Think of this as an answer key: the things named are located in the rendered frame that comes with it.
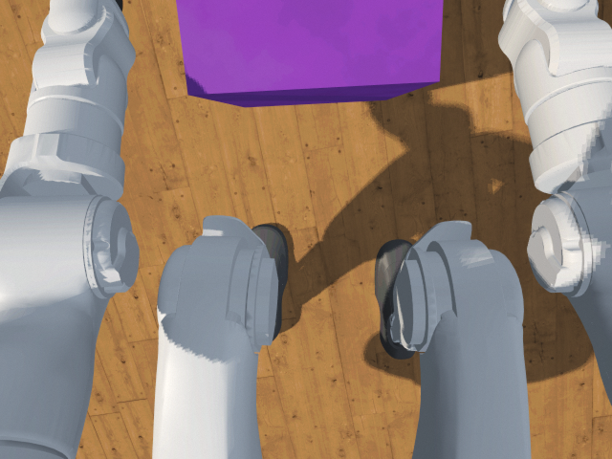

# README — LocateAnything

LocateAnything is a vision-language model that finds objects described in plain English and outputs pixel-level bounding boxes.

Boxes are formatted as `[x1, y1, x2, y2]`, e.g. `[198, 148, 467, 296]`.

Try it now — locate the robot left upper arm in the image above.
[0, 195, 140, 459]

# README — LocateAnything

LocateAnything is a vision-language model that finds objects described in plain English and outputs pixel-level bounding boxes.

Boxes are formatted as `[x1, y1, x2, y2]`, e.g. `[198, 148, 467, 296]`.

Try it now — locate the left robot shin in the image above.
[157, 215, 270, 326]

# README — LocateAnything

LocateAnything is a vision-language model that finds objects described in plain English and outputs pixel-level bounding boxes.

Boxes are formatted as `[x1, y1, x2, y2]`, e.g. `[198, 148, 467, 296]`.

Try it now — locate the robot right forearm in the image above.
[498, 0, 612, 194]

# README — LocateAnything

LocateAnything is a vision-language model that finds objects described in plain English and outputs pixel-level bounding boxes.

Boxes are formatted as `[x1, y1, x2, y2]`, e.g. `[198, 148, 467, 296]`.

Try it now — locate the robot left forearm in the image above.
[0, 0, 136, 201]

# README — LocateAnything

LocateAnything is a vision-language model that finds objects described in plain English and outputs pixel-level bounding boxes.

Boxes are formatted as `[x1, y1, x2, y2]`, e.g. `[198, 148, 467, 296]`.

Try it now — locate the carton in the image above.
[176, 0, 444, 107]

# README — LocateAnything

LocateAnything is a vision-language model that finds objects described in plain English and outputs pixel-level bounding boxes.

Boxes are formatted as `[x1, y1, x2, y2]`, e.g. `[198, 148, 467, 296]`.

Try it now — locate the robot right upper arm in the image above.
[527, 186, 612, 405]

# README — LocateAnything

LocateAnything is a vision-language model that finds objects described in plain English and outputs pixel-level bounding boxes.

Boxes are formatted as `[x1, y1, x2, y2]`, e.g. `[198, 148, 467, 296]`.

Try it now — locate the robot left thigh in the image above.
[152, 235, 278, 459]

